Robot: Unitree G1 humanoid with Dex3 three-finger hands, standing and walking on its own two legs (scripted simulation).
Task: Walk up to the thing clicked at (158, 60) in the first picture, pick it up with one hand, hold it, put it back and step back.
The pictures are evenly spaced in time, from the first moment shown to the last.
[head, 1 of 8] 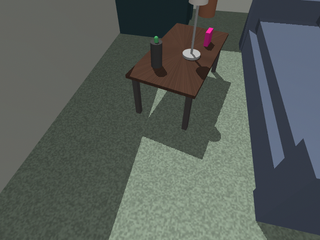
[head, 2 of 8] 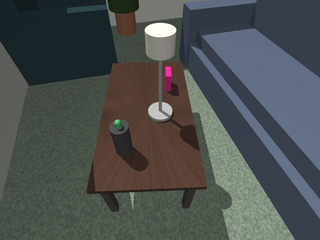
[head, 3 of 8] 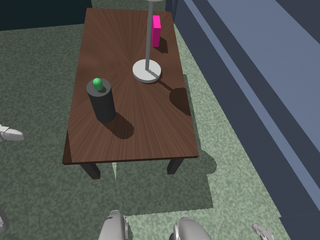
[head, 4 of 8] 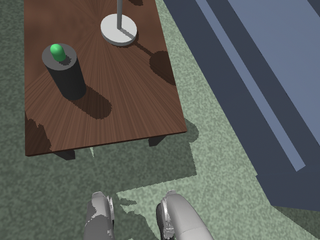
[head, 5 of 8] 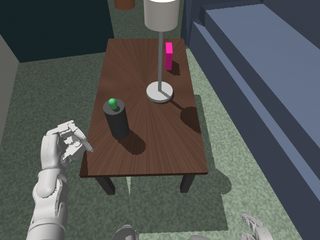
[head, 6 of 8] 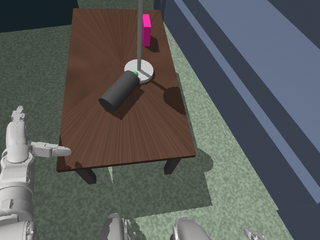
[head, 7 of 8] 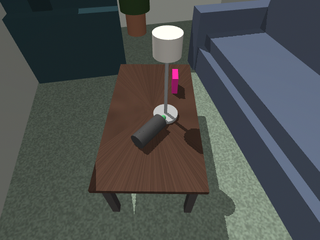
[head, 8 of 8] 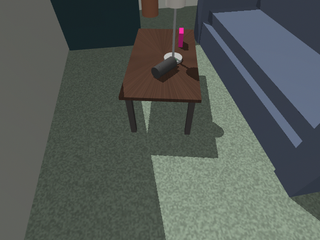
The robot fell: no
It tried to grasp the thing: no
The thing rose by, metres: 0.01
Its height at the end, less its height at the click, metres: -0.07
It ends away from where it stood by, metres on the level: 0.17
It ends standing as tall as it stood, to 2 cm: no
